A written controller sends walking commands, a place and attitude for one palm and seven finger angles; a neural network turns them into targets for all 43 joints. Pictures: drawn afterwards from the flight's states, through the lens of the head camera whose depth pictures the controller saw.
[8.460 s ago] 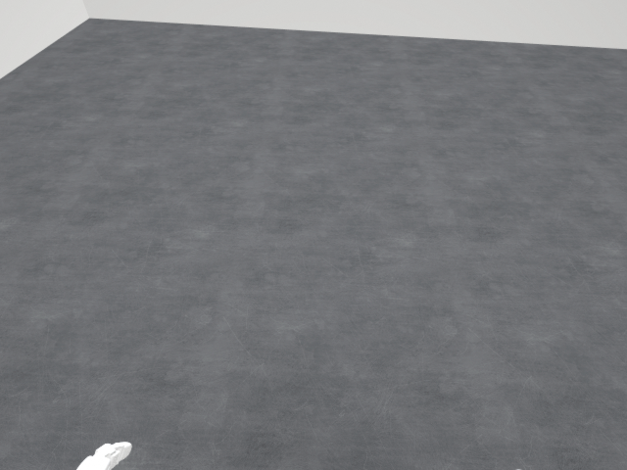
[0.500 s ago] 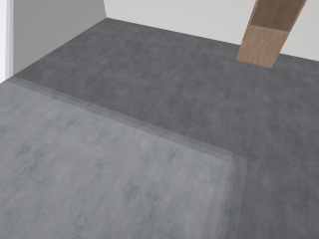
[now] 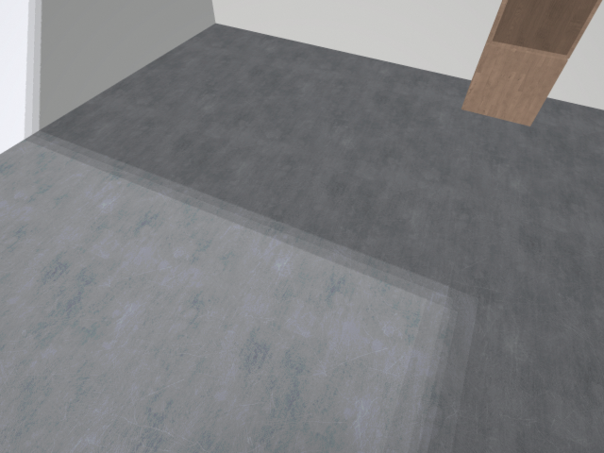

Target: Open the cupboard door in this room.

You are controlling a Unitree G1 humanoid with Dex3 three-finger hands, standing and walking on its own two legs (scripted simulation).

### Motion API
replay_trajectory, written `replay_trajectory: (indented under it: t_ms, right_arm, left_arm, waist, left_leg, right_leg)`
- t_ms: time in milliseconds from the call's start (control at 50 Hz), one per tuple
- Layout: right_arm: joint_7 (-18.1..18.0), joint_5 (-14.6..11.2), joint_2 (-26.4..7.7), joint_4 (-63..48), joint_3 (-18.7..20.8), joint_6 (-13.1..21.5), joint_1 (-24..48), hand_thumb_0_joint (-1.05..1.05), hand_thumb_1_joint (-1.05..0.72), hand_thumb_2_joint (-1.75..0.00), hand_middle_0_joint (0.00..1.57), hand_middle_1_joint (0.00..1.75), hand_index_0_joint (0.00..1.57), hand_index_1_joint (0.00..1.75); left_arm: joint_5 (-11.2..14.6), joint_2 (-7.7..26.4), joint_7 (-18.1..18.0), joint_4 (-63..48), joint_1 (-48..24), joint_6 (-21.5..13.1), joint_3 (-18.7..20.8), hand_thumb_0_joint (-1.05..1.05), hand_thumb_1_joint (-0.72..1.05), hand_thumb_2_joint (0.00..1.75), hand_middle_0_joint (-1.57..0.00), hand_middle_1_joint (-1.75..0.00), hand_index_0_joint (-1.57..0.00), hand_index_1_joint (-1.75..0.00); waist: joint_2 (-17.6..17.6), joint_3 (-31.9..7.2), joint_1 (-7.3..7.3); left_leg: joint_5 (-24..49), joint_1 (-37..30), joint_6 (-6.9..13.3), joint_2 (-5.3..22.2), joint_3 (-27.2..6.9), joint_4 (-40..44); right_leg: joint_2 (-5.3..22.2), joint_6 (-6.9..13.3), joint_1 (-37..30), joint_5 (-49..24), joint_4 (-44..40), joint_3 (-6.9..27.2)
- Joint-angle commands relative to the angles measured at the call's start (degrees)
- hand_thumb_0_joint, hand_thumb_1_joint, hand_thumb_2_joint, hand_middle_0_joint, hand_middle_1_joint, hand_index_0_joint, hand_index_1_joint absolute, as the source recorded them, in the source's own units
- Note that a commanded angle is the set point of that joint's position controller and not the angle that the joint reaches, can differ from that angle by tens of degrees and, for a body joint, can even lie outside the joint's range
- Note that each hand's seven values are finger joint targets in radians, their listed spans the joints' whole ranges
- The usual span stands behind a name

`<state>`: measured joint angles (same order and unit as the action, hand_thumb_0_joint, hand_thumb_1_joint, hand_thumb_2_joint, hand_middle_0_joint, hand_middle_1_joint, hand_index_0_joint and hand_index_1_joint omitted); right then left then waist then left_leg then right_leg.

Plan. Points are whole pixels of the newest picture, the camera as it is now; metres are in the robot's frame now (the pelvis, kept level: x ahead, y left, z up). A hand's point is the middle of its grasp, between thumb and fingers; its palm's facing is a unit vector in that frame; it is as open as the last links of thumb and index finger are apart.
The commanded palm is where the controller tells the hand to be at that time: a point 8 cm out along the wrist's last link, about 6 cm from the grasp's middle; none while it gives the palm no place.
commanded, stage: stand and wait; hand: left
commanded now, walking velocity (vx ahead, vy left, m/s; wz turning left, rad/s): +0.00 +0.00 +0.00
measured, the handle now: out of the picture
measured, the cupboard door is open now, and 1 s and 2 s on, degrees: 0 0 0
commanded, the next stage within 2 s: turn or walk to find it in 1.06 s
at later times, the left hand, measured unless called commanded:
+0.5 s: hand out of the picture +0.01 +0.19 -0.17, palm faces +0.02 -0.98 -0.22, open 7.4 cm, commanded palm none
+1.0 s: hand out of the picture +0.10 +0.24 -0.14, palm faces -0.02 -0.94 -0.34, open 7.4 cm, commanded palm none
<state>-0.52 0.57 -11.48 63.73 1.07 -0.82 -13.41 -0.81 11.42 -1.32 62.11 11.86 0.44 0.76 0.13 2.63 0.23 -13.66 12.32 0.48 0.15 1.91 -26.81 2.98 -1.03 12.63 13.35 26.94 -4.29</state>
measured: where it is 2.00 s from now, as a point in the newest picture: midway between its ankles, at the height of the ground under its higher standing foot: outside the picture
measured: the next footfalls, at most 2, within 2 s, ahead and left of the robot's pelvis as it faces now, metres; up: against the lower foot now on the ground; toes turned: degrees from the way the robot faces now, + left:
none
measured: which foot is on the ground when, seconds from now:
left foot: down 0.00-1.00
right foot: down 0.00-1.00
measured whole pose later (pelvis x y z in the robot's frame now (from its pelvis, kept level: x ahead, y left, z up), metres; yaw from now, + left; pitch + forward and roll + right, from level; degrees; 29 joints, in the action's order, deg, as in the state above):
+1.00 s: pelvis +0.02 -0.01 +0.01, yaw +0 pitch -2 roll +0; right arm 0.1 0.6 -20.6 63.7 -0.1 0.7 -6.4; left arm -0.7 19.9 0.6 63.6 6.2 -1.0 0.4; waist 0.6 2.4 -0.2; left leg -10.9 6.3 -0.5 1.1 1.6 -18.8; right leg 1.5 -0.1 6.4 10.4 18.4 -4.8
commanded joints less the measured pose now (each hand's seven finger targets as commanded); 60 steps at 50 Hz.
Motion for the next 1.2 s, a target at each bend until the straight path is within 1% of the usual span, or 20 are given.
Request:
replay_trajectory:
  t_ms: [0,60,120,160,220,320,400,500,580,660,680,740,800,840,900,940,1020,1080,1140,1180]
  right_arm:
    - [-0.20,0.19,-5.55,-3.22,1.38,0.87,-1.66,0.00,-0.90,-0.90,0.20,0.30,0.20,0.30]
    - [-0.23,0.17,-5.48,-3.00,1.25,1.05,-1.68,0.00,-0.90,-0.90,0.20,0.30,0.20,0.30]
    - [-0.31,0.02,-5.72,-2.64,1.20,1.42,-2.01,0.00,-0.90,-0.90,0.20,0.30,0.20,0.30]
    - [-0.42,-0.04,-5.48,-2.34,1.11,1.69,-1.62,0.00,-0.90,-0.90,0.20,0.30,0.20,0.30]
    - [-0.57,-0.21,-6.39,-1.90,1.23,1.91,-1.35,0.00,-0.90,-0.90,0.20,0.30,0.20,0.30]
    - [-0.69,-0.28,-7.57,-1.61,1.31,2.00,-0.26,0.00,-0.90,-0.90,0.20,0.30,0.20,0.30]
    - [-0.79,-0.17,-8.95,-1.52,1.38,2.26,0.61,0.00,-0.90,-0.90,0.20,0.30,0.20,0.30]
    - [-0.76,-0.14,-11.54,-1.95,1.75,2.66,1.88,0.00,-0.90,-0.90,0.20,0.30,0.20,0.30]
    - [-0.62,-0.11,-13.62,-2.34,1.78,2.72,3.60,0.00,-0.90,-0.90,0.20,0.30,0.20,0.30]
    - [-0.44,-0.06,-15.36,-2.57,1.76,2.73,4.80,0.00,-0.90,-0.90,0.20,0.30,0.20,0.30]
    - [-0.40,-0.01,-15.87,-2.63,1.77,2.81,5.15,0.00,-0.90,-0.90,0.20,0.30,0.20,0.30]
    - [-0.25,-0.02,-16.96,-2.91,1.64,2.75,6.36,0.00,-0.90,-0.90,0.20,0.30,0.20,0.30]
    - [-0.15,0.04,-18.25,-3.01,1.42,2.84,7.30,0.00,-0.90,-0.90,0.20,0.30,0.20,0.30]
    - [-0.07,0.03,-18.70,-3.13,1.36,2.77,8.07,0.00,-0.90,-0.90,0.20,0.30,0.20,0.30]
    - [-0.05,0.05,-19.53,-3.13,1.07,2.86,8.45,0.00,-0.90,-0.90,0.20,0.30,0.20,0.30]
    - [-0.02,0.03,-19.76,-3.33,1.06,2.81,9.08,0.00,-0.90,-0.90,0.20,0.30,0.20,0.30]
    - [-0.09,-0.02,-20.24,-3.49,0.89,2.89,9.34,0.00,-0.90,-0.90,0.20,0.30,0.20,0.30]
    - [-0.07,0.00,-20.31,-3.80,0.78,2.80,9.42,0.00,-0.90,-0.90,0.20,0.30,0.20,0.30]
    - [0.02,0.13,-16.97,-3.92,0.28,1.92,8.03,0.00,-0.90,-0.90,0.20,0.30,0.20,0.30]
    - [-0.08,0.13,-16.92,-3.89,0.22,1.76,7.70,0.00,-0.90,-0.90,0.20,0.30,0.20,0.30]
  left_arm:
    - [-0.04,6.92,-0.69,-2.08,3.29,-0.58,1.42,0.00,0.90,0.90,-0.20,-0.30,-0.20,-0.30]
    - [-0.04,6.17,-0.67,-2.13,2.89,-0.70,1.01,0.00,0.90,0.90,-0.20,-0.30,-0.20,-0.30]
    - [-0.02,6.04,-0.69,-1.65,3.16,-1.05,0.80,0.00,0.90,0.90,-0.20,-0.30,-0.20,-0.30]
    - [-0.02,5.84,-0.68,-1.12,3.45,-1.24,0.64,0.00,0.90,0.90,-0.20,-0.30,-0.20,-0.30]
    - [-0.03,6.68,-0.60,-0.49,3.65,-1.60,0.64,0.00,0.90,0.90,-0.20,-0.30,-0.20,-0.30]
    - [-0.02,7.76,-0.44,0.24,3.19,-1.94,0.65,0.00,0.90,0.90,-0.20,-0.30,-0.20,-0.30]
    - [-0.03,8.90,-0.26,0.50,2.51,-2.08,0.91,0.00,0.90,0.90,-0.20,-0.30,-0.20,-0.30]
    - [-0.04,11.34,0.03,0.27,1.16,-2.45,1.39,0.00,0.90,0.90,-0.20,-0.30,-0.20,-0.30]
    - [-0.06,13.35,0.28,-0.01,-0.66,-2.52,1.65,0.00,0.90,0.90,-0.20,-0.30,-0.20,-0.30]
    - [-0.03,15.34,0.54,-0.35,-2.45,-2.56,1.91,0.00,0.90,0.90,-0.20,-0.30,-0.20,-0.30]
    - [-0.01,15.72,0.60,-0.47,-2.77,-2.61,1.90,0.00,0.90,0.90,-0.20,-0.30,-0.20,-0.30]
    - [0.01,17.00,0.74,-0.69,-4.15,-2.60,1.91,0.00,0.90,0.90,-0.20,-0.30,-0.20,-0.30]
    - [0.10,18.09,0.87,-0.87,-5.28,-2.65,1.78,0.00,0.90,0.90,-0.20,-0.30,-0.20,-0.30]
    - [0.08,18.65,0.91,-1.03,-5.71,-2.64,1.70,0.00,0.90,0.90,-0.20,-0.30,-0.20,-0.30]
    - [0.16,19.32,1.01,-1.08,-6.68,-2.66,1.55,0.00,0.90,0.90,-0.20,-0.30,-0.20,-0.30]
    - [0.13,19.59,1.01,-1.30,-6.99,-2.64,1.46,0.00,0.90,0.90,-0.20,-0.30,-0.20,-0.30]
    - [0.16,19.93,0.98,-1.37,-7.26,-2.68,1.42,0.00,0.90,0.90,-0.20,-0.30,-0.20,-0.30]
    - [0.25,20.12,0.91,-1.73,-7.82,-2.52,1.48,0.00,0.90,0.90,-0.20,-0.30,-0.20,-0.30]
    - [0.31,17.02,0.46,-1.81,-6.43,-1.47,1.18,0.00,0.90,0.90,-0.20,-0.30,-0.20,-0.30]
    - [0.31,16.92,0.41,-1.95,-6.02,-1.33,1.04,0.00,0.90,0.90,-0.20,-0.30,-0.20,-0.30]
  waist:
    - [-1.48,-2.06,-0.69]
    - [-0.56,-1.97,-0.58]
    - [-0.22,-3.05,-0.53]
    - [0.39,-2.71,-0.53]
    - [-0.43,-1.93,-0.63]
    - [-0.17,0.77,-0.47]
    - [0.25,1.35,-0.56]
    - [0.45,-0.95,-0.61]
    - [0.13,-0.31,-0.72]
    - [-0.44,-1.13,-0.78]
    - [-0.38,-1.83,-0.77]
    - [-0.43,-1.66,-0.79]
    - [0.03,-3.05,-0.70]
    - [-0.05,-2.86,-0.74]
    - [-0.61,-3.91,-0.60]
    - [-0.69,-3.37,-0.68]
    - [-0.59,-4.70,-0.66]
    - [0.21,-4.70,-0.62]
    - [0.34,-4.37,-0.82]
    - [0.67,-5.00,-0.81]
  left_leg:
    - [5.76,2.96,0.44,5.90,-5.69,3.36]
    - [5.66,2.08,0.61,6.24,-6.55,4.04]
    - [8.08,1.07,0.58,6.58,-6.74,4.28]
    - [8.53,0.73,0.66,6.61,-6.77,5.09]
    - [8.67,-0.01,0.57,6.52,-6.42,5.38]
    - [5.72,-0.54,0.51,6.29,-6.18,7.01]
    - [4.08,-0.62,0.62,6.33,-6.24,8.58]
    - [5.22,-2.54,0.84,6.62,-6.44,8.94]
    - [4.14,-2.35,0.81,6.81,-6.64,9.86]
    - [4.23,-2.77,0.74,7.10,-6.65,10.32]
    - [5.41,-3.31,0.71,7.13,-6.72,10.18]
    - [5.56,-3.43,0.58,7.33,-6.72,10.58]
    - [7.71,-4.62,0.46,7.58,-6.72,10.67]
    - [7.88,-4.94,0.43,7.73,-6.48,10.79]
    - [9.54,-5.76,0.32,7.94,-6.36,11.00]
    - [9.92,-6.02,0.35,7.92,-6.29,11.01]
    - [12.78,-7.15,0.34,8.10,-6.10,10.78]
    - [15.47,-6.55,0.25,8.01,-6.21,10.17]
    - [18.34,-4.81,-0.20,7.72,-5.99,7.95]
    - [19.14,-5.21,-0.28,7.71,-6.04,7.48]
  right_leg:
    - [6.21,1.36,-1.07,-2.36,-3.95,5.17]
    - [5.38,1.13,-0.16,-1.19,-4.00,4.71]
    - [4.90,1.04,-1.66,-4.00,-3.56,4.12]
    - [4.78,1.00,-2.01,-4.77,-3.97,4.00]
    - [4.92,1.22,-2.28,-5.28,-5.19,4.28]
    - [4.87,1.52,-1.28,-2.44,-7.89,5.07]
    - [4.79,1.68,-1.91,-1.45,-8.93,5.31]
    - [5.02,2.06,-3.49,-2.74,-9.72,5.48]
    - [5.14,2.18,-3.71,-1.89,-10.58,5.79]
    - [5.39,2.20,-4.59,-1.79,-11.27,6.03]
    - [5.45,2.28,-4.96,-2.88,-11.16,6.18]
    - [5.55,2.18,-5.19,-2.99,-11.63,6.26]
    - [5.76,2.24,-6.24,-5.41,-11.77,6.49]
    - [5.90,2.17,-6.08,-5.79,-12.01,6.46]
    - [5.96,2.16,-7.10,-7.95,-11.91,6.35]
    - [5.97,2.17,-6.82,-8.56,-12.05,6.42]
    - [6.03,2.23,-8.12,-11.92,-11.68,6.17]
    - [6.34,2.05,-9.11,-14.02,-10.48,5.11]
    - [6.62,1.19,-8.86,-14.93,-7.58,3.34]
    - [6.47,1.13,-8.75,-15.14,-7.22,3.43]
